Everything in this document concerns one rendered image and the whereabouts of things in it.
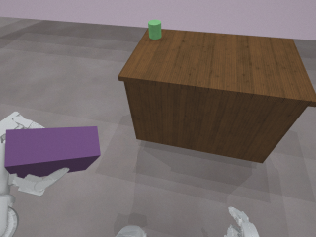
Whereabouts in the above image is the table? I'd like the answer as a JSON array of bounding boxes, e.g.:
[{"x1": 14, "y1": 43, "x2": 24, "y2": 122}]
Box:
[{"x1": 118, "y1": 29, "x2": 316, "y2": 164}]

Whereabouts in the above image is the sponge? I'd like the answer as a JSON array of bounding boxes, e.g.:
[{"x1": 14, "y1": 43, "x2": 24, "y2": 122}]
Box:
[{"x1": 4, "y1": 126, "x2": 101, "y2": 179}]

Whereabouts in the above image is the left robot thigh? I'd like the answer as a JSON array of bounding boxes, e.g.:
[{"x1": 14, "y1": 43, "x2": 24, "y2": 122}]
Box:
[{"x1": 116, "y1": 225, "x2": 147, "y2": 237}]

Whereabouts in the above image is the robot right hand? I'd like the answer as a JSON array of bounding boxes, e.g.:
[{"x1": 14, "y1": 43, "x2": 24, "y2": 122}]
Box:
[{"x1": 224, "y1": 206, "x2": 260, "y2": 237}]

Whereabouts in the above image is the robot left forearm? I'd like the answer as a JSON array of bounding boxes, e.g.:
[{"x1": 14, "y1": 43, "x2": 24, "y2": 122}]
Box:
[{"x1": 0, "y1": 194, "x2": 19, "y2": 237}]

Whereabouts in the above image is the robot left hand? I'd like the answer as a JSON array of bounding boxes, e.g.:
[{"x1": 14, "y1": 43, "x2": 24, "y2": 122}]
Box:
[{"x1": 0, "y1": 112, "x2": 70, "y2": 197}]

